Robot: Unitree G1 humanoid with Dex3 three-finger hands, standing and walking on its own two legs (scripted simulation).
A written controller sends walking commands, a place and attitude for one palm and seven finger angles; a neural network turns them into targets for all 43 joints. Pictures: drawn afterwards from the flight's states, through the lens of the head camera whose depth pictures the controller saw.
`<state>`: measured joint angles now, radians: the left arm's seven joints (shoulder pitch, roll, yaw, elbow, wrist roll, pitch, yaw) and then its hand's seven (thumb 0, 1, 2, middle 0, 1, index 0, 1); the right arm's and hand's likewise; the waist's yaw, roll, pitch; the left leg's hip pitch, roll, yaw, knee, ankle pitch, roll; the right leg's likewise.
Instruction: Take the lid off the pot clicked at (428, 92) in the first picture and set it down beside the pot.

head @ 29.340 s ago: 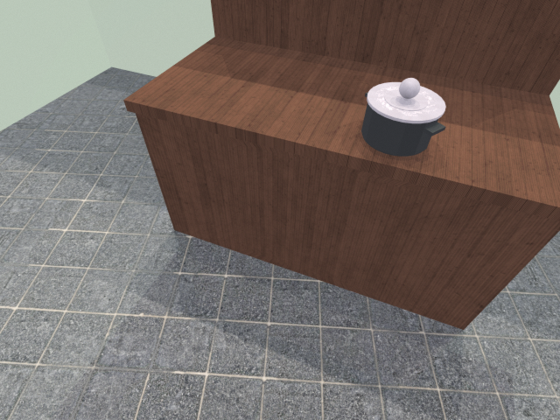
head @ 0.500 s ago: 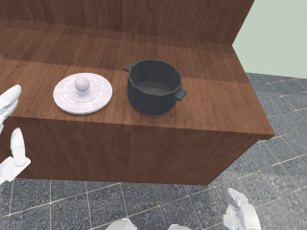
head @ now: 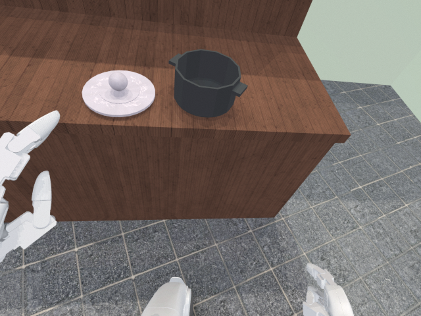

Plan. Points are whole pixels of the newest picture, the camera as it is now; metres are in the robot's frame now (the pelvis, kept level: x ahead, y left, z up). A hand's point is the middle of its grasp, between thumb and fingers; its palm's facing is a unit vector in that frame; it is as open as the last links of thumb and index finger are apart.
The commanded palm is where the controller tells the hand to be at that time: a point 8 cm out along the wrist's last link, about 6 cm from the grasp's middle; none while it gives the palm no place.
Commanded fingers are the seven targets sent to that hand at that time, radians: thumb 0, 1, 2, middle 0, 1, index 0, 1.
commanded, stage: stop stepping back and stand still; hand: left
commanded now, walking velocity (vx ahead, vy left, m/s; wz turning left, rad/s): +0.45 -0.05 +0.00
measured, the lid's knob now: (118, 81) +0.68 +0.31 -0.01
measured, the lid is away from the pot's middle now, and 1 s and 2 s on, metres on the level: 0.25 0.25 0.25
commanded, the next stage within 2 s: none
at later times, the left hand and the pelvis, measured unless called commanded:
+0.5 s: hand out of the picture +0.02 +0.32 +0.17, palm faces +0.35 -0.83 -0.42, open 7.4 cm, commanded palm -0.02 +0.34 +0.20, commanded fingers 0.00 0.90 0.90 -0.20 -0.30 -0.20 -0.30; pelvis -0.15 +0.06 +0.00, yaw +0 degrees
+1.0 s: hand out of the picture +0.02 +0.33 -0.07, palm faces +0.02 -0.97 -0.26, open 7.4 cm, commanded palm none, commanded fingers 0.00 0.90 0.90 -0.20 -0.30 -0.20 -0.30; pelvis -0.19 +0.11 +0.03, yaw +2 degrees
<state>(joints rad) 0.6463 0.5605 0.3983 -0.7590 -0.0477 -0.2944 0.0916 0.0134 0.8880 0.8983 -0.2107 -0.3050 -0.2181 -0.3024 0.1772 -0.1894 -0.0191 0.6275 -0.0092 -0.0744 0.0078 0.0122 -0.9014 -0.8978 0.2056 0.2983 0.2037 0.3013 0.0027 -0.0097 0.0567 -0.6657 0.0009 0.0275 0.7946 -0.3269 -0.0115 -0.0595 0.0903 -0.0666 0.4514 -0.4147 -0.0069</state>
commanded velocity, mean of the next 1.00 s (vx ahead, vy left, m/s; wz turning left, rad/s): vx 0.24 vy -0.11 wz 0.00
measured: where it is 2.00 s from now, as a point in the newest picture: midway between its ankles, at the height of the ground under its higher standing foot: outside the picture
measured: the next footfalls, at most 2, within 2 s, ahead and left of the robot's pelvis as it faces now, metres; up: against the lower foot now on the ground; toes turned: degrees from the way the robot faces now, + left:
left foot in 0.10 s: +0.06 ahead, +0.08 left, +0.00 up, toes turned -4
right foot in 0.36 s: -0.11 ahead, -0.07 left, +0.00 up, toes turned -5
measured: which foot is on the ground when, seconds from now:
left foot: up 0.00-0.08, down 0.10-0.36, up 0.38-0.56, down 0.58-1.00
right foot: down 0.00-0.10, up 0.12-0.34, down 0.36-0.58, up 0.60-1.00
